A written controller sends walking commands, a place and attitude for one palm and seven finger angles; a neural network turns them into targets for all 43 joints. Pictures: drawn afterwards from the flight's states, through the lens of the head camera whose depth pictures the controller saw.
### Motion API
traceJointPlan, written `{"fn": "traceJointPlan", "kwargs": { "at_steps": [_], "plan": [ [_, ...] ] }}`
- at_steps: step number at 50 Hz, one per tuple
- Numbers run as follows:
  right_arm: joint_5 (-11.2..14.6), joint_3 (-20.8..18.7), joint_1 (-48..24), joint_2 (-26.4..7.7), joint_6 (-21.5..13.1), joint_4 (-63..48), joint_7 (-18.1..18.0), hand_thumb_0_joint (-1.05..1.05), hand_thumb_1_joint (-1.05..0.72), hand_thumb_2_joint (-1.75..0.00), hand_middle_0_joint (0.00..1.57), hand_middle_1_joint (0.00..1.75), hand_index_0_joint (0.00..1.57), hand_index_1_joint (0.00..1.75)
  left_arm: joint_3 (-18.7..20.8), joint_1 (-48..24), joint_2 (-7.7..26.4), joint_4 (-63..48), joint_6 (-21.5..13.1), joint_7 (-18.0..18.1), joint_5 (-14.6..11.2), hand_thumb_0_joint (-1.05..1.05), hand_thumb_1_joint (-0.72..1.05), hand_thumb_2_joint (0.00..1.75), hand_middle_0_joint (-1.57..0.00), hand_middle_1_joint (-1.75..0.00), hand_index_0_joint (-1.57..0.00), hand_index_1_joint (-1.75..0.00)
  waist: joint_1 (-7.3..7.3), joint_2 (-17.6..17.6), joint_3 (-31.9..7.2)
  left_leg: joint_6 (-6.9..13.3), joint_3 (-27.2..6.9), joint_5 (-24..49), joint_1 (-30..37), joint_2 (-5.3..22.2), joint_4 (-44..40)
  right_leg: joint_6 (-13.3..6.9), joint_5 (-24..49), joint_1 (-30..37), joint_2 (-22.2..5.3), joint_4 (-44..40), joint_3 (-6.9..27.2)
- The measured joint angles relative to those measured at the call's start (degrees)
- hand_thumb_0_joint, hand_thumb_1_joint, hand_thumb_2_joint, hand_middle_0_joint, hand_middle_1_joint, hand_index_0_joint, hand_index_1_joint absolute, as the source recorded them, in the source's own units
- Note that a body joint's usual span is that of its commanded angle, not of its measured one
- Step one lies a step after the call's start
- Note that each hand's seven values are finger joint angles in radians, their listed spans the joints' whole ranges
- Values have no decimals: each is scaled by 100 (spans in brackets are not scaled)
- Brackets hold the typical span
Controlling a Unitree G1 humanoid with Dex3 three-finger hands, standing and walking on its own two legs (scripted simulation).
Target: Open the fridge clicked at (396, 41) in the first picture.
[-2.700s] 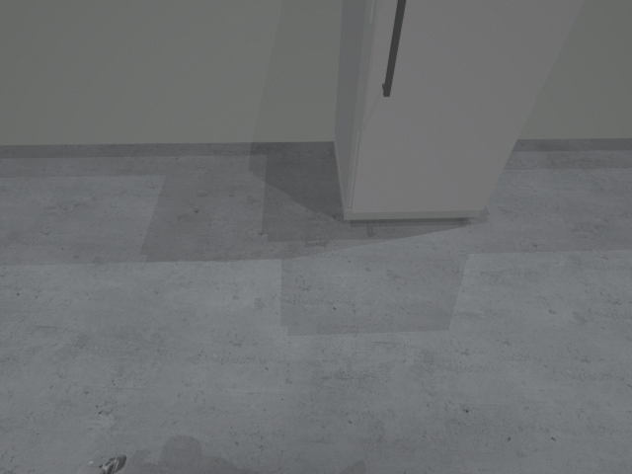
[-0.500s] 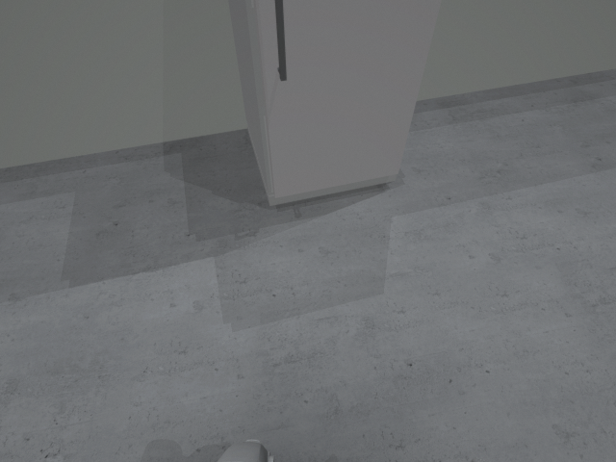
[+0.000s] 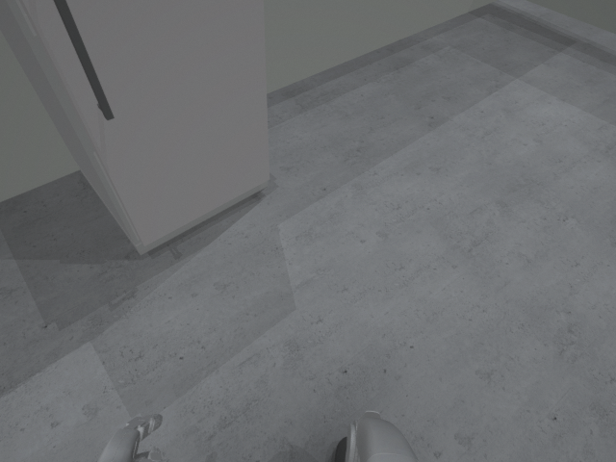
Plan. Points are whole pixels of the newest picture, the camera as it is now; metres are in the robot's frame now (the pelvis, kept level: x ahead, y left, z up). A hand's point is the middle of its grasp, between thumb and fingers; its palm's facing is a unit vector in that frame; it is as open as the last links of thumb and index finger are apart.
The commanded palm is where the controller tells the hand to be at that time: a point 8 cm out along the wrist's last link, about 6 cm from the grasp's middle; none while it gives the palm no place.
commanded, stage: walk to a spot facing it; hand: left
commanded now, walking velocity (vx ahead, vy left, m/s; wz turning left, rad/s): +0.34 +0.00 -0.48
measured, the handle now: (71, 32) +0.89 +0.52 +0.08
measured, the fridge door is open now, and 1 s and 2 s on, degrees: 0 0 0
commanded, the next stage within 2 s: turn to face it in 0.90 s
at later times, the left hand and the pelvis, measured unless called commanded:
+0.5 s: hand (207, 376) +0.27 +0.16 -0.17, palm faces -0.11 -0.97 -0.22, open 7.2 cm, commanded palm none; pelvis +0.20 -0.03 +0.00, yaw -10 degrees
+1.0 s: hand (253, 258) +0.51 +0.11 -0.17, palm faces -0.38 -0.91 -0.15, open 7.3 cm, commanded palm none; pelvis +0.38 -0.03 +0.00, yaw -25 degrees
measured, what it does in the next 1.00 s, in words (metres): walks ahead, turning right: right foot, then left foot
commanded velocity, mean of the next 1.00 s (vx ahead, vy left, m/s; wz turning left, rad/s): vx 0.26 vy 0.00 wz -0.38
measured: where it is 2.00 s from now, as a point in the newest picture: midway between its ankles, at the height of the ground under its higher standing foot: (329, 370)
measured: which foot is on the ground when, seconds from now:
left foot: down 0.00-0.12, up 0.14-0.58, down 0.60-1.00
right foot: up 0.00-0.10, down 0.12-0.60, up 0.62-1.00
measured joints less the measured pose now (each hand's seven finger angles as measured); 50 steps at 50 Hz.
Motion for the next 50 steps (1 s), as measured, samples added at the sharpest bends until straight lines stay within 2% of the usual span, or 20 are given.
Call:
{"fn": "traceJointPlan", "kwargs": {
  "at_steps": [4,6,7,9,10,12,16,20,25,29,30,32,33,35,37,39,42,45,50],
  "plan": [
    [-6,-32,310,-50,71,207,19,1,-91,-90,19,30,20,30,-105,-402,-147,-87,-87,-7,-14,0,92,90,-19,-30,-20,-30,-192,109,224,-216,263,-471,258,190,334,-299,-265,445,286,-930,-266],
    [31,-20,499,-14,142,294,59,1,-91,-90,19,30,20,30,-178,-449,-152,-145,-246,-7,-6,0,92,90,-19,-30,-20,-30,-220,32,237,-253,259,-770,6,387,1437,-516,-229,1005,398,-1486,-362],
    [70,-7,534,12,195,317,82,1,-91,-90,20,30,20,30,-191,-438,-146,-166,-351,25,-19,0,92,90,-20,-30,-20,-30,-177,-51,213,-244,38,-888,-411,432,2554,-626,68,1003,381,-1417,-334],
    [102,-27,267,-9,307,318,78,1,-91,-90,20,30,20,30,-220,-372,-196,-140,-446,105,-113,0,92,90,-20,-30,-20,-30,-190,9,357,-171,-747,-854,-1331,410,4588,-703,-274,1021,524,-1007,-294],
    [96,-41,100,-13,325,274,77,1,-91,-90,20,30,20,30,-244,-287,-212,-95,-445,130,-139,0,92,90,-20,-30,-20,-30,-217,24,387,-153,-1010,-638,-1745,384,5200,-701,-422,1142,593,-1031,-267],
    [56,-60,-243,-22,332,128,83,1,-91,-90,20,30,20,30,-279,-74,-269,55,-413,190,-152,0,91,90,-20,-30,-20,-30,-233,60,350,-139,-1275,-194,-2448,434,5617,-661,-475,1435,726,-1331,-188],
    [-5,-76,-839,-12,301,-258,104,1,-91,-90,19,30,20,30,-176,344,-355,323,-447,324,-159,-2,94,90,-20,-30,-21,-30,-163,165,103,-193,-1449,346,-3407,570,4936,-639,-318,1877,889,-1986,-8],
    [-32,-85,-1243,12,280,-468,175,1,-91,-90,19,30,19,30,-161,666,-265,495,-474,306,-109,-2,95,90,-20,-30,-21,-30,20,262,-161,-231,-1427,739,-3675,566,3923,-598,-365,2237,951,-2343,117],
    [-20,-80,-1585,6,264,-529,267,1,-91,-90,19,30,19,30,-191,1102,-236,641,-515,296,-89,-1,94,90,-20,-30,-21,-30,323,272,-345,-178,-1331,774,-3293,349,2642,-469,-633,2680,928,-2489,224],
    [0,-71,-1764,-20,204,-565,281,1,-91,-90,19,30,20,30,-199,1501,-259,785,-479,298,-99,0,92,90,-20,-30,-20,-30,520,196,-397,-102,-1165,755,-2575,93,1611,-295,-1028,2942,842,-2311,334],
    [-2,-59,-1793,-29,152,-589,268,1,-91,-90,19,30,20,30,-191,1616,-268,818,-456,294,-110,0,92,90,-20,-30,-20,-30,550,163,-402,-6,-1106,891,-2353,33,1315,-239,-1200,2919,810,-2100,393],
    [-37,-37,-1877,4,44,-633,233,1,-91,-90,19,30,20,30,-161,1715,-279,938,-367,276,-127,0,92,90,-20,-30,-20,-30,578,8,-307,240,-889,873,-2242,-45,1478,-262,-1624,2514,673,-945,512],
    [-38,-20,-1867,15,11,-660,215,1,-91,-90,20,30,20,30,-155,1742,-302,1003,-313,267,-114,0,92,90,-20,-30,-20,-30,571,-11,-281,308,-787,724,-2149,-38,1522,-260,-1759,2206,633,-172,503],
    [-20,-1,-1743,58,-19,-678,166,1,-91,-90,20,30,20,30,-120,1741,-332,1084,-224,215,-78,0,92,90,-20,-30,-20,-30,515,-33,-266,355,-635,566,-1874,-38,1344,-237,-1577,1614,498,1029,404],
    [0,6,-1553,111,-31,-597,113,0,-91,-90,20,30,20,30,-74,1682,-345,1062,-172,165,-44,1,92,90,-20,-30,-20,-30,499,-57,-257,329,-501,606,-1564,-44,1006,-168,-1159,1120,317,1603,317],
    [48,-69,-1350,127,-43,-492,23,0,-92,-90,20,30,20,30,-28,1614,-371,967,-134,147,-28,1,92,90,-20,-30,-20,-30,505,-69,-261,317,-350,619,-1288,-49,701,-78,-777,699,154,1817,303],
    [54,-113,-1059,57,-37,-323,-19,0,-94,-90,20,30,20,30,35,1454,-400,820,-76,128,-12,1,92,90,-20,-30,-20,-30,465,-77,-256,297,-148,565,-960,-43,399,53,-377,237,-51,1781,282],
    [49,-112,-791,40,8,-148,-20,0,-94,-90,20,30,20,30,61,1192,-397,699,-19,115,-14,1,92,90,-20,-30,-20,-30,397,-65,-187,231,19,438,-693,12,269,151,-177,47,-166,1293,172],
    [12,-134,-486,64,128,23,0,0,-92,-90,19,30,20,30,43,642,-369,525,13,114,-38,0,92,90,-20,-30,-20,-30,174,16,51,26,327,33,-380,191,442,117,-202,262,-81,-81,-138]
  ]
}}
